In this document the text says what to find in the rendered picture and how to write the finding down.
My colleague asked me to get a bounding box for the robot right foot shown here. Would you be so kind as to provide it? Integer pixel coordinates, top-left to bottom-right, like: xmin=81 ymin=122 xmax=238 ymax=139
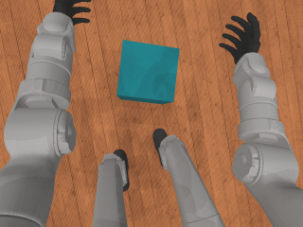
xmin=152 ymin=128 xmax=168 ymax=166

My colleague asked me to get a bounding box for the robot right upper arm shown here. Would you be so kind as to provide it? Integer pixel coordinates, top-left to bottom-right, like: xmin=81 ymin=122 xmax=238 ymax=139
xmin=231 ymin=142 xmax=303 ymax=227

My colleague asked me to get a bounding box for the robot left hand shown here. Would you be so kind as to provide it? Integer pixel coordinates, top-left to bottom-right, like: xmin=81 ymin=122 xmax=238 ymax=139
xmin=52 ymin=0 xmax=92 ymax=26

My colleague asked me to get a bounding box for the robot left upper arm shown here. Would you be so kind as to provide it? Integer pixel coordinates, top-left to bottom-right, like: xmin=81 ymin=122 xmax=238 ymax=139
xmin=0 ymin=108 xmax=77 ymax=227

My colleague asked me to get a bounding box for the robot right hand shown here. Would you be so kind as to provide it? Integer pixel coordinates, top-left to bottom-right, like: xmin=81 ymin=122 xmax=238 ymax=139
xmin=219 ymin=12 xmax=261 ymax=64

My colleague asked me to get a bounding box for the robot right shin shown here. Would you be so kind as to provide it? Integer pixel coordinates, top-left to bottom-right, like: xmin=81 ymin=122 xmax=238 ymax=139
xmin=160 ymin=134 xmax=187 ymax=149

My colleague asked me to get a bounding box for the left robot forearm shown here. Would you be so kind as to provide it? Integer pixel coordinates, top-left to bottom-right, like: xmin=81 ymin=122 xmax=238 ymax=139
xmin=4 ymin=11 xmax=76 ymax=152

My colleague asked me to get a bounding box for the right robot forearm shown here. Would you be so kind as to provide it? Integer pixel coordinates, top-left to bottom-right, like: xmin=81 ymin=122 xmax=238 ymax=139
xmin=232 ymin=52 xmax=299 ymax=179

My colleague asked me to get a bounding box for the carton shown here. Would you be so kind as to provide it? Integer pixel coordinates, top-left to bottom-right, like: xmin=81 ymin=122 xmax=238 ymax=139
xmin=116 ymin=40 xmax=180 ymax=105

